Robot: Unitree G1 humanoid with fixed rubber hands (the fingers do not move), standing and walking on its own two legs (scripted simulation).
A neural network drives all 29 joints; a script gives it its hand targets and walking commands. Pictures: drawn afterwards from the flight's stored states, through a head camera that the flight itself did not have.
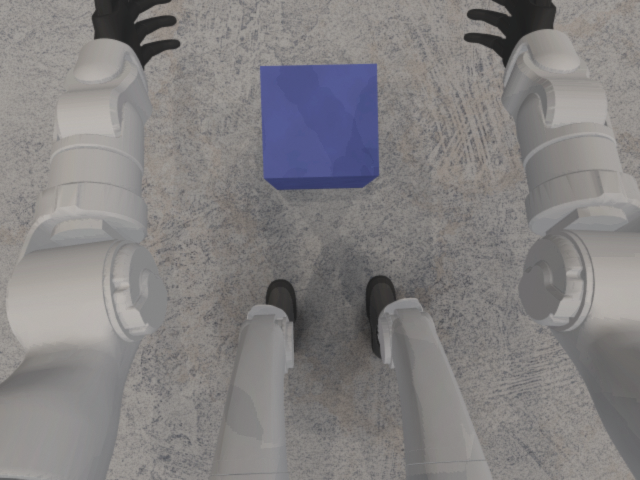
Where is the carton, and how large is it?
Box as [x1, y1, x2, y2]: [260, 64, 378, 189]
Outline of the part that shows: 376,64 260,66 263,173 264,178 277,189 362,187 378,175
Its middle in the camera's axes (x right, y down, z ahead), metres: -0.01 -0.22 +0.82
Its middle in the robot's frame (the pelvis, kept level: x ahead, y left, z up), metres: +0.55 +0.01 -0.53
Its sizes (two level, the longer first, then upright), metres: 0.210 0.200 0.250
